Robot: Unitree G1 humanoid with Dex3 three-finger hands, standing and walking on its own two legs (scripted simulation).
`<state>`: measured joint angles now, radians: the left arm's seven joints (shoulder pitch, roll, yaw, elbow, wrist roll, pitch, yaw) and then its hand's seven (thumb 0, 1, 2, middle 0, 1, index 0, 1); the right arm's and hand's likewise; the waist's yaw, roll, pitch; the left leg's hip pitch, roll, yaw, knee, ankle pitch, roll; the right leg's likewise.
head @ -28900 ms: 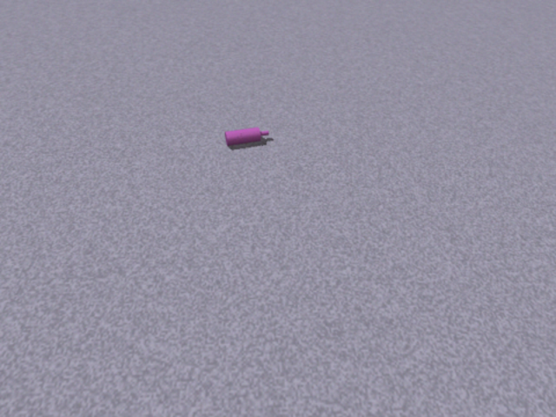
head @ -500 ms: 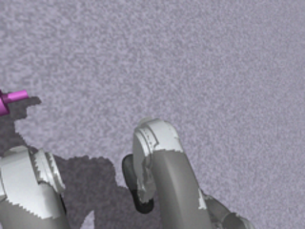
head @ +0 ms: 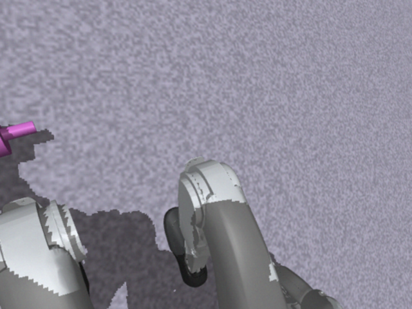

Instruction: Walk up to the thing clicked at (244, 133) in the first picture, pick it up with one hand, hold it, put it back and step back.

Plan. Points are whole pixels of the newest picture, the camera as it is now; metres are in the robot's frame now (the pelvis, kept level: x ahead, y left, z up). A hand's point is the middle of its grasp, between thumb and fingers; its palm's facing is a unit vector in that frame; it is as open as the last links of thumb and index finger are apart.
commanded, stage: settle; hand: left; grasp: from above
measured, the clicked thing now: out of the picture +0.42 +0.31 -0.26
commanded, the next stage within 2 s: lift in 0.88 s
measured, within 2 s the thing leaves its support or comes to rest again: leaves its support in 0.26 s
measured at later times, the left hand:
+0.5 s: hand out of the picture +0.40 +0.34 -0.19, palm faces -0.39 -0.15 -0.91, open 10.5 cm
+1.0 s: hand out of the picture +0.39 +0.34 -0.11, palm faces -0.44 -0.12 -0.89, open 10.5 cm
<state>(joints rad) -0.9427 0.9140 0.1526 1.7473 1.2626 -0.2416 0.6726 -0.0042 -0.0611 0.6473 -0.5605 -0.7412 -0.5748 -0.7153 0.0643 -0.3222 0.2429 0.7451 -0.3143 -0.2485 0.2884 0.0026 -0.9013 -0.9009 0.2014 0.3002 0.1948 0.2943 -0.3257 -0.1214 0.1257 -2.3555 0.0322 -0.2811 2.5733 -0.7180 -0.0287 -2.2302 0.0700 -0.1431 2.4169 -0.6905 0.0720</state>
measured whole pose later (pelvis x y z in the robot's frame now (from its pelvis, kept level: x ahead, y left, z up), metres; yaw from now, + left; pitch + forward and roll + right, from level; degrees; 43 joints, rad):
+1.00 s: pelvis -0.01 -0.01 +0.04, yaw +6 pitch +32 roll -8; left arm -0.88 0.69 0.06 1.35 1.22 -0.19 0.34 0.00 -0.11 0.68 -0.60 -0.72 -0.62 -0.70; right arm 0.15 -0.28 0.05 0.75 -0.13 -0.06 0.17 0.00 -0.92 -0.90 0.20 0.30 0.20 0.29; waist -0.20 0.00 -0.07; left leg -2.31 0.02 -0.16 2.38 -0.65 -0.02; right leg -2.21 0.02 -0.07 2.31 -0.67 0.04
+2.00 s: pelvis +0.00 +0.00 +0.30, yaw +12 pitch +23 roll -4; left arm -0.35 0.49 -0.12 0.68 0.99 0.02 0.07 0.00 -0.09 0.60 -0.66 -0.61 -0.67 -0.59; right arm 0.16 -0.23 -0.02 0.69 0.03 0.03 -0.03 0.01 -0.91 -0.90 0.21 0.30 0.20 0.30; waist -0.07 0.04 -0.17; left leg -1.39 0.04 -0.05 1.54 -0.55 0.00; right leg -1.33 -0.01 -0.02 1.49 -0.56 0.04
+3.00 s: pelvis +0.08 +0.01 +0.46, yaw +12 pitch +7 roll +0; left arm -0.31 0.38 -0.19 0.81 1.00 0.02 0.09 -0.01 -0.11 0.66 -0.64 -0.64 -0.66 -0.62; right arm 0.24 -0.24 -0.06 0.74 0.04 0.02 -0.04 0.01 -0.90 -0.90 0.20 0.30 0.20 0.29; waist -0.03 0.03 -0.07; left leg -0.49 0.03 0.03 0.69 -0.33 -0.01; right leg -0.47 -0.02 0.02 0.68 -0.34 0.03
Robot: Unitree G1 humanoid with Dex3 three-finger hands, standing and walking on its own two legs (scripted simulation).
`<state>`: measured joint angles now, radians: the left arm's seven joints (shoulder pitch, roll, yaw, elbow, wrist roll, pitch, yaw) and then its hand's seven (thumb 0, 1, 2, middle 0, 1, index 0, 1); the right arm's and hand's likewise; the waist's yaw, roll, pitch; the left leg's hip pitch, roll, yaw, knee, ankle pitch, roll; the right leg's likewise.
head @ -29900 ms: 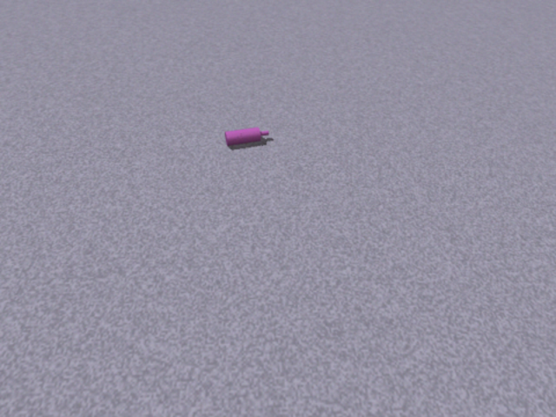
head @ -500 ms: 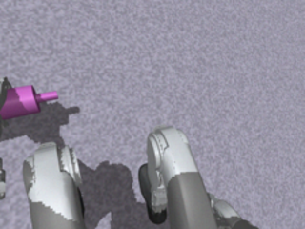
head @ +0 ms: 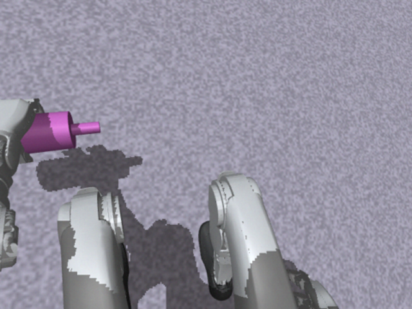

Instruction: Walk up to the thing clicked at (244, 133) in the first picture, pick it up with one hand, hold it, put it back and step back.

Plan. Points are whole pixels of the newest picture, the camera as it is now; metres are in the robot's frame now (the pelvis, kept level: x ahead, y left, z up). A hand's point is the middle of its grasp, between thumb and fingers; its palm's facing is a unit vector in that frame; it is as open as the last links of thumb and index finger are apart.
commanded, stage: lift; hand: left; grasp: from above
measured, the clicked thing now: (35, 133) +0.45 +0.28 -0.17
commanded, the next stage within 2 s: hold in 1.66 s
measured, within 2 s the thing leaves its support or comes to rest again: neither
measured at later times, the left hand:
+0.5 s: hand out of the picture +0.40 +0.31 -0.04, palm faces -0.46 -0.09 -0.88, open 10.5 cm
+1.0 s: hand out of the picture +0.34 +0.29 +0.17, palm faces -0.43 -0.13 -0.89, open 10.5 cm
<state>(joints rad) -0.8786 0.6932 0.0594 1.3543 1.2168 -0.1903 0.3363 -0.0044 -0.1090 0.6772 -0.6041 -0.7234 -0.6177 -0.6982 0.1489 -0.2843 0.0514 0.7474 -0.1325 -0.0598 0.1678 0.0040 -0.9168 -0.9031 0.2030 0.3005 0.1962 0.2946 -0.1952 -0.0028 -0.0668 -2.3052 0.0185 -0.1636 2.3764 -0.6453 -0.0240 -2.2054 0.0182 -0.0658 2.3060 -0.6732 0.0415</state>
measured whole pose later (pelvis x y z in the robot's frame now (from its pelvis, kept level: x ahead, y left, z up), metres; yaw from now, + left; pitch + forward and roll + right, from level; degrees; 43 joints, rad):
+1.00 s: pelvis +0.01 +0.01 +0.26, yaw +6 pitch +23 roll -4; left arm -0.35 0.49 -0.12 0.68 0.99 0.02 0.07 0.00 -0.09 0.60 -0.66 -0.61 -0.67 -0.59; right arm 0.16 -0.23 -0.02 0.69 0.03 0.03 -0.03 0.01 -0.91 -0.90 0.21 0.30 0.20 0.30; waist -0.07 0.04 -0.17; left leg -1.39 0.04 -0.05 1.54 -0.55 0.00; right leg -1.33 -0.01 -0.02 1.49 -0.56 0.04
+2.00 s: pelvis +0.09 +0.01 +0.42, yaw +6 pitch +7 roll +0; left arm -0.31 0.38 -0.19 0.81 1.00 0.02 0.09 -0.01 -0.11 0.66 -0.64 -0.64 -0.66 -0.62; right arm 0.24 -0.24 -0.06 0.74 0.04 0.02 -0.04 0.01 -0.90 -0.90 0.20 0.30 0.20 0.29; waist -0.03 0.03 -0.07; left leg -0.49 0.03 0.03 0.69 -0.33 -0.01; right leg -0.47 -0.02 0.02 0.68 -0.34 0.03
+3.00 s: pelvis +0.07 +0.00 +0.43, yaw +5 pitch +1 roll +0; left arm -0.24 0.39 -0.21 0.63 0.99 0.01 -0.04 -0.01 -0.11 0.67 -0.63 -0.66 -0.64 -0.65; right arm 0.19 -0.25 -0.04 0.69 0.06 0.07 -0.06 0.01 -0.90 -0.90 0.20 0.30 0.20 0.29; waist 0.01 0.04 -0.01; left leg -0.30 0.03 0.04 0.51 -0.23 -0.01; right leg -0.30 -0.02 0.03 0.52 -0.24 0.02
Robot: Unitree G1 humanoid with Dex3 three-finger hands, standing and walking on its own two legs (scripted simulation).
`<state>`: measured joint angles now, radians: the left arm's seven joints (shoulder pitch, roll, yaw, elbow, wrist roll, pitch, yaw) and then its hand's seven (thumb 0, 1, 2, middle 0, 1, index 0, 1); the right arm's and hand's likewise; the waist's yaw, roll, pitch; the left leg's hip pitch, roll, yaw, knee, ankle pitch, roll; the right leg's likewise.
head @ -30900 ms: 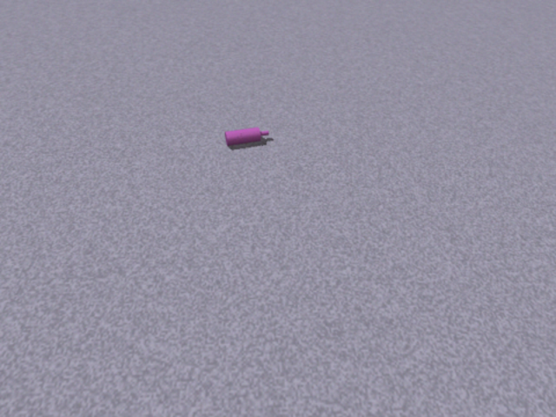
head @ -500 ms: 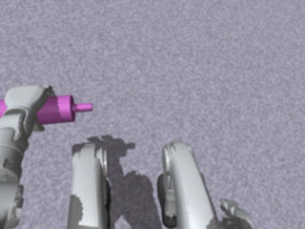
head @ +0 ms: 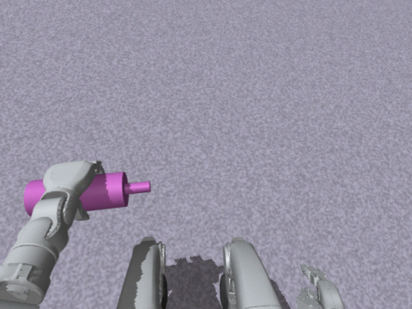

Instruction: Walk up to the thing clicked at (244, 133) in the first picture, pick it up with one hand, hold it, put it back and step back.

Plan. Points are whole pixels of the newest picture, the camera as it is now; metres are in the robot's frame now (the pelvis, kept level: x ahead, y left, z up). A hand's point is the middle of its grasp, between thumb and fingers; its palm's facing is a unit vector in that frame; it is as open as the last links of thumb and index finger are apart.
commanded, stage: lift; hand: left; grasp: from above
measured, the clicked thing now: (94, 192) +0.36 +0.23 -0.10
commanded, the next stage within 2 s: hold in 0.66 s
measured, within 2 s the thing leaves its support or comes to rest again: neither
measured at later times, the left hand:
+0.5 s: hand (71, 170) +0.36 +0.23 +0.03, palm faces -0.46 -0.10 -0.88, open 10.5 cm
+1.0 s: hand (63, 141) +0.38 +0.22 +0.09, palm faces -0.46 -0.08 -0.89, open 10.5 cm
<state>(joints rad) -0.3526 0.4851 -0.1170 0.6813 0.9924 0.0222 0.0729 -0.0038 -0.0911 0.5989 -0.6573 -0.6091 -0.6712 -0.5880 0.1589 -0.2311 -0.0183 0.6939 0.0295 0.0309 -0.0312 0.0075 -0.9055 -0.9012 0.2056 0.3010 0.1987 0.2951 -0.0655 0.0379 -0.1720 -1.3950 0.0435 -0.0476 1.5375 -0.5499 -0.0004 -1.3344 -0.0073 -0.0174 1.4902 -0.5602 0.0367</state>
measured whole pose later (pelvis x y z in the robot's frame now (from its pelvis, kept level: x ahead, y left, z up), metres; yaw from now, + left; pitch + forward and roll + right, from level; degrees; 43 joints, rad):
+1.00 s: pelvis +0.07 -0.01 +0.16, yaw +0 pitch +7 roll +0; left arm -0.31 0.38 -0.19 0.81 1.00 0.02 0.09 -0.01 -0.11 0.66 -0.64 -0.64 -0.66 -0.62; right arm 0.24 -0.24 -0.06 0.74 0.04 0.02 -0.04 0.01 -0.90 -0.90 0.20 0.30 0.20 0.29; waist -0.03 0.03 -0.07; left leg -0.49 0.03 0.03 0.69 -0.33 -0.01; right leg -0.47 -0.02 0.02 0.68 -0.34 0.03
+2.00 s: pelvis +0.06 -0.01 +0.18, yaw +0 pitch +1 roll +0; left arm -0.24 0.39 -0.21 0.63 0.99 0.01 -0.04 -0.01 -0.11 0.67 -0.63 -0.66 -0.64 -0.65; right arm 0.19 -0.25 -0.04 0.69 0.06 0.07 -0.06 0.01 -0.90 -0.90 0.20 0.30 0.20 0.29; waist 0.01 0.04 -0.01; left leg -0.30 0.03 0.04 0.51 -0.23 -0.01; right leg -0.30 -0.02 0.03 0.52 -0.24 0.02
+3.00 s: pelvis +0.06 -0.01 +0.18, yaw +0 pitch +2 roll +0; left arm -0.22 0.38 -0.20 0.67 1.02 -0.01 0.01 -0.01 -0.12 0.74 -0.57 -0.78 -0.58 -0.76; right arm 0.18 -0.24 -0.04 0.69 0.06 0.08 -0.06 0.01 -0.89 -0.90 0.20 0.30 0.20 0.30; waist 0.00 0.03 -0.01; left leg -0.30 0.02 0.04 0.50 -0.23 -0.01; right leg -0.30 -0.03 0.03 0.51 -0.25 0.03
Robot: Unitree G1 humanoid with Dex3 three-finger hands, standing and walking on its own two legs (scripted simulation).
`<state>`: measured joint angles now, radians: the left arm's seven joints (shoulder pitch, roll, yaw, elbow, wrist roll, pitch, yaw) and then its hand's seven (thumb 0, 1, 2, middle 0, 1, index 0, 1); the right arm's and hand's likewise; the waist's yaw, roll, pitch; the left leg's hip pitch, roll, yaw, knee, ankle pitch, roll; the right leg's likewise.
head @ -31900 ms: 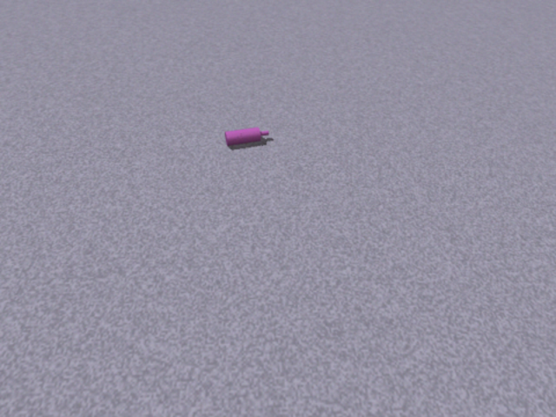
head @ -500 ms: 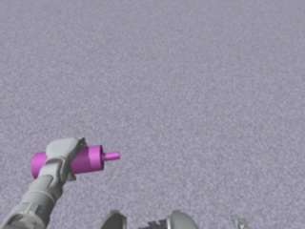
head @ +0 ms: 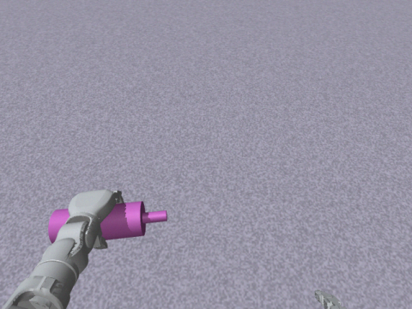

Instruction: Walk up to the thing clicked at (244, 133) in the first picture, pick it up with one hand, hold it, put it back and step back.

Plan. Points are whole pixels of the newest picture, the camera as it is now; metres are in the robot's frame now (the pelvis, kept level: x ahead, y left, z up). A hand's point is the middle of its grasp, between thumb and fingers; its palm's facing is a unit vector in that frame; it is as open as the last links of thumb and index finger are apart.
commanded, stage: hold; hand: left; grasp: from above
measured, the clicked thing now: (113, 221) +0.32 +0.20 -0.08
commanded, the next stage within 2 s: crouch in 1.66 s
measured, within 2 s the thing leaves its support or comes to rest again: neither
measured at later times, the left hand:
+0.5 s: hand (95, 223) +0.30 +0.22 -0.04, palm faces -0.46 -0.07 -0.88, open 10.5 cm
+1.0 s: hand (92, 230) +0.28 +0.22 -0.02, palm faces -0.45 -0.07 -0.89, open 10.5 cm
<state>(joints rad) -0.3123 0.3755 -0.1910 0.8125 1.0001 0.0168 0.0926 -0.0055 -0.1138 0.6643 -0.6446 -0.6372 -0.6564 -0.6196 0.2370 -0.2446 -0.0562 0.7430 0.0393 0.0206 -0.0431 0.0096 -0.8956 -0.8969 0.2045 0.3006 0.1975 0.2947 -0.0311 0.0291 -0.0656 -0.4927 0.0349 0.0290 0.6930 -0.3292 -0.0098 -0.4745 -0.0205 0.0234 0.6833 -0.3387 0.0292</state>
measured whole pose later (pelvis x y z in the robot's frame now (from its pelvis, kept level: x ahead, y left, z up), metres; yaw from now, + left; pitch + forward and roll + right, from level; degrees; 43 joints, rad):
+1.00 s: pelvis -0.02 +0.00 +0.02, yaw -1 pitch +1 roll +0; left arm -0.24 0.39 -0.21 0.63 0.99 0.01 -0.04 -0.01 -0.11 0.67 -0.63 -0.66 -0.64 -0.65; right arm 0.19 -0.25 -0.04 0.69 0.06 0.07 -0.06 0.01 -0.90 -0.90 0.20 0.30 0.20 0.29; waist 0.01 0.04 -0.01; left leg -0.30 0.03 0.04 0.51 -0.23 -0.01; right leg -0.30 -0.02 0.03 0.52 -0.24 0.02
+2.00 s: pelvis -0.01 +0.00 +0.02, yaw +0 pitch +2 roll +0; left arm -0.22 0.38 -0.20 0.67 1.02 -0.01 0.01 -0.01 -0.12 0.74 -0.57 -0.78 -0.58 -0.76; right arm 0.18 -0.24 -0.04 0.69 0.06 0.08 -0.06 0.01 -0.89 -0.90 0.20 0.30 0.20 0.30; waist 0.00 0.03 -0.01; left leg -0.30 0.02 0.04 0.50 -0.23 -0.01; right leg -0.30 -0.03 0.03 0.51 -0.25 0.03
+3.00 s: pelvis -0.08 +0.00 -0.30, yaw -2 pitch +38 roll -5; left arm -0.76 0.52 0.02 1.24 1.22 -0.12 0.39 -0.01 -0.13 0.73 -0.59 -0.77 -0.59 -0.76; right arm 0.15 -0.24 -0.04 0.76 -0.10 -0.06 0.05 0.01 -0.90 -0.90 0.21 0.30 0.20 0.29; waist -0.15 0.02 -0.18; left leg -2.02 0.02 -0.09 2.01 -0.65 -0.01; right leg -1.95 -0.01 -0.02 1.97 -0.68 0.04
